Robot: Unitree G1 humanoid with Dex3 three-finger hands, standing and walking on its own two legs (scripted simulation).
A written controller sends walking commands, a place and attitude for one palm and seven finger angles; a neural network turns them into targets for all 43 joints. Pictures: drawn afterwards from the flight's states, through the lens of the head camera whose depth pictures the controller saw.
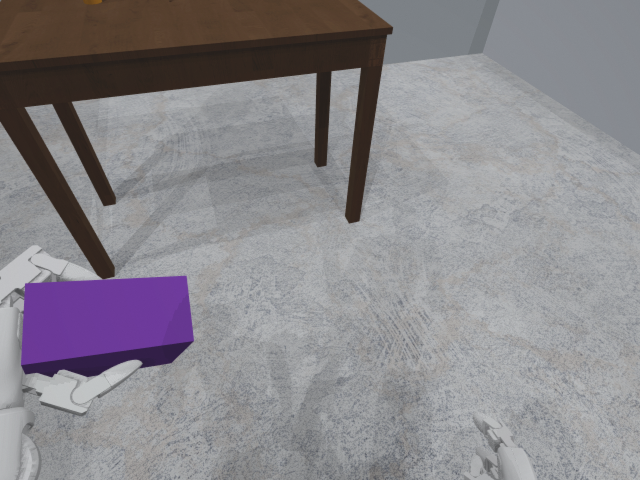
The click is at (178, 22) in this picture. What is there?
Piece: table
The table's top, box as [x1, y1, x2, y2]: [0, 0, 392, 70]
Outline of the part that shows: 0,70 388,34 391,33 392,27 357,0 102,0 98,4 91,5 85,4 82,0 1,0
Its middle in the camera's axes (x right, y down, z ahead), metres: -0.40 -0.70 +1.21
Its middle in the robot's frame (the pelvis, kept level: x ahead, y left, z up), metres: +1.37 +0.48 +0.06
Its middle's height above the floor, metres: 0.83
